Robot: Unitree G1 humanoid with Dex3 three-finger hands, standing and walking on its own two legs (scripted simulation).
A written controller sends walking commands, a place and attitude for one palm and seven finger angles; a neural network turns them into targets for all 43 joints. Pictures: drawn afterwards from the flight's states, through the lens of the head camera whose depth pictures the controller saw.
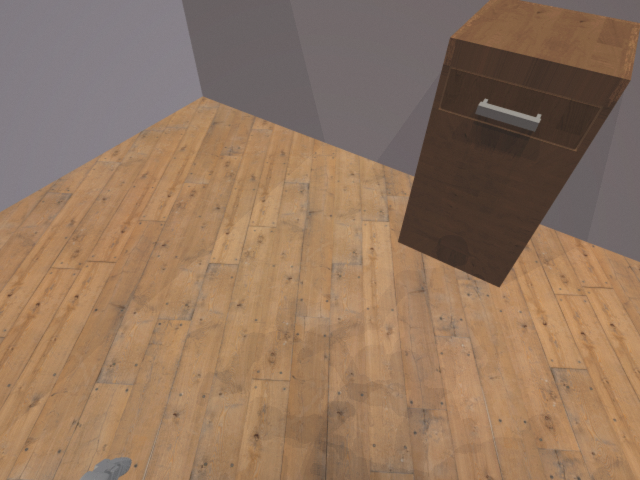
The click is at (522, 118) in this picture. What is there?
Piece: drawer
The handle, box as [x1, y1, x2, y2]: [475, 99, 540, 131]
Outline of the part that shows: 475,113 534,131 540,119 540,114 538,114 536,117 533,117 488,104 486,102 487,99 484,99 482,102 480,102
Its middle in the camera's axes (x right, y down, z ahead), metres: +0.52 -0.35 +1.06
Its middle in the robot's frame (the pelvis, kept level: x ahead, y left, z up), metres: +1.05 -0.47 -0.07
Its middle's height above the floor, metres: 0.70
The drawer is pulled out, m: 0.00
